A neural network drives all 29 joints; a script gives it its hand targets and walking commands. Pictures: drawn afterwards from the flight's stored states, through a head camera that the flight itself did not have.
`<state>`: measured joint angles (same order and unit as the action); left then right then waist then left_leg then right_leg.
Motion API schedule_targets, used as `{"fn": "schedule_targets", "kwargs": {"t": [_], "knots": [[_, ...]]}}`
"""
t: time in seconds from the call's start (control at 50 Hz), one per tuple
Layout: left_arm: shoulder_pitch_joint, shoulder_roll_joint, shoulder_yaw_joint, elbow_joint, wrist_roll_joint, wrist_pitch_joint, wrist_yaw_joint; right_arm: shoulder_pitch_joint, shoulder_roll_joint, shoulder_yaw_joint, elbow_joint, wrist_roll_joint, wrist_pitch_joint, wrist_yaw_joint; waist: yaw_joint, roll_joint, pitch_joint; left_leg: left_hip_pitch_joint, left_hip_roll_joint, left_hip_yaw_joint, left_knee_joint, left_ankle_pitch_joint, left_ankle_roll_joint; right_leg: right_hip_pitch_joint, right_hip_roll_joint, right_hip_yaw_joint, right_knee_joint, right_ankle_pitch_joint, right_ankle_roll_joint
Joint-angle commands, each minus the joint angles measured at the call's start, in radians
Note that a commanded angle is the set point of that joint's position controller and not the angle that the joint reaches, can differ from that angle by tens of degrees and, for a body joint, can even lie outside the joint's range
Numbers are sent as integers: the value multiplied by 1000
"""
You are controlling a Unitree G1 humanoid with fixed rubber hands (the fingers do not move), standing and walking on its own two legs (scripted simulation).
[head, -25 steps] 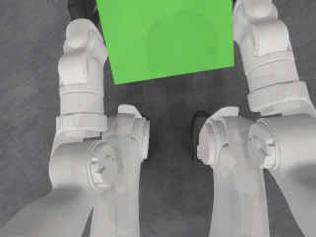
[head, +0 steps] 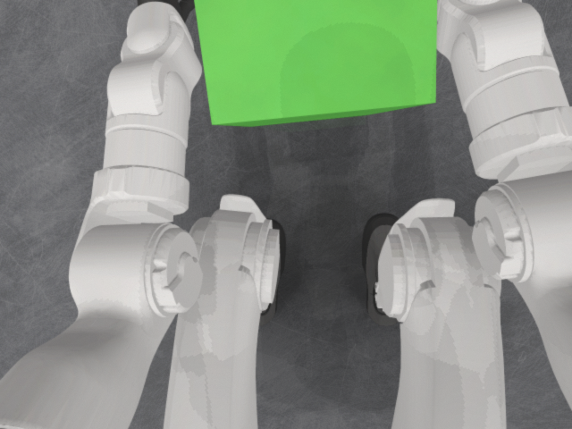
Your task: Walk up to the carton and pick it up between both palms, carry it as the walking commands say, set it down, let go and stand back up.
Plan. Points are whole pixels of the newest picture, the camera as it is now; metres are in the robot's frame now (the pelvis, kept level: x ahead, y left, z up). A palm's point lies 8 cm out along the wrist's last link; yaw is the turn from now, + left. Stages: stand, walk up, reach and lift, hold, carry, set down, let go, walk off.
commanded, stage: set down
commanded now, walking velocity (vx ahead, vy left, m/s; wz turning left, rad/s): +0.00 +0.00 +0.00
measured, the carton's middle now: out of the picture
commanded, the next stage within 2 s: none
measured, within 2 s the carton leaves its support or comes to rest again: rests again in 0.64 s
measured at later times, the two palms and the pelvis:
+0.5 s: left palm (165, 23) +0.52 +0.15 -0.14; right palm out of the picture +0.55 -0.13 -0.16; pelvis -0.01 -0.01 -0.01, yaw +0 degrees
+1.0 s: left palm (158, 26) +0.53 +0.17 -0.15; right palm out of the picture +0.55 -0.12 -0.17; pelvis +0.00 +0.00 -0.02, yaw +1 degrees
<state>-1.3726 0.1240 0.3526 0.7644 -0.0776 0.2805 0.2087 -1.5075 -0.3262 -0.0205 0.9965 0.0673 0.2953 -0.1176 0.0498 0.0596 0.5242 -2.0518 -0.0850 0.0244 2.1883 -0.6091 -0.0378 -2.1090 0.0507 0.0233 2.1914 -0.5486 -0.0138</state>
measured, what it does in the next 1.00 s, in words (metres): stands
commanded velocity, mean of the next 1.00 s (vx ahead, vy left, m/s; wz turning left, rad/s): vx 0.00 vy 0.00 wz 0.00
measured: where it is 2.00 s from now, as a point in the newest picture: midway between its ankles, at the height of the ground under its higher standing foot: (321, 287)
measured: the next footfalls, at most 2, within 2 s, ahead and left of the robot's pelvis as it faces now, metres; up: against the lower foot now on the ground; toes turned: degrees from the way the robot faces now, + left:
none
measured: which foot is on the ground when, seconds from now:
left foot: down 0.00-1.00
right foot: down 0.00-1.00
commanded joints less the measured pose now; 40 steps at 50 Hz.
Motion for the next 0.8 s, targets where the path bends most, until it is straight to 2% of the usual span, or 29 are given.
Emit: {"fn": "schedule_targets", "kwargs": {"t": [0.0,0.12,0.22,0.34,0.5,0.78], "knots": [[-674,-1043,-492,-144,-133,-40,-290,-639,1057,248,-347,133,-105,252,-18,-147,-1929,531,-69,52,-195,446,17,826,94,-52,-152,472,-13],[-677,-1006,-444,-111,-96,-52,-291,-709,1022,252,-347,148,-119,265,20,-147,-1837,510,-64,51,-196,383,26,757,87,-51,-160,381,-6],[-694,-971,-407,-64,-87,-58,-296,-747,988,240,-309,150,-130,259,26,-159,-1764,464,-60,56,-195,320,29,741,81,-48,-167,317,-4],[-716,-954,-373,-36,-83,-62,-318,-731,985,214,-253,128,-130,255,19,-175,-1701,369,-56,67,-186,259,31,764,77,-35,-170,278,-10],[-728,-952,-369,-22,-94,-71,-332,-707,981,192,-214,117,-134,262,8,-145,-1646,332,-56,69,-169,260,29,737,75,-29,-153,283,-18],[-738,-950,-344,30,-89,-72,-335,-644,936,134,-126,66,-123,301,-34,-98,-1421,296,-63,51,-160,172,28,550,64,-43,-138,161,-31]]}}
